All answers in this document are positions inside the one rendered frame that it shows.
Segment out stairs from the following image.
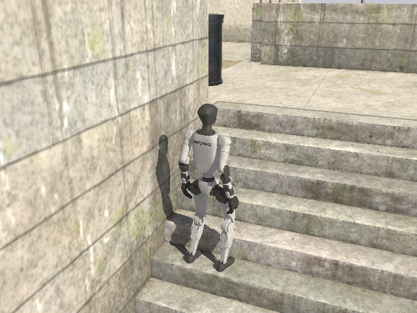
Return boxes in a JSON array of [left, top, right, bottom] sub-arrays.
[[135, 108, 417, 313]]

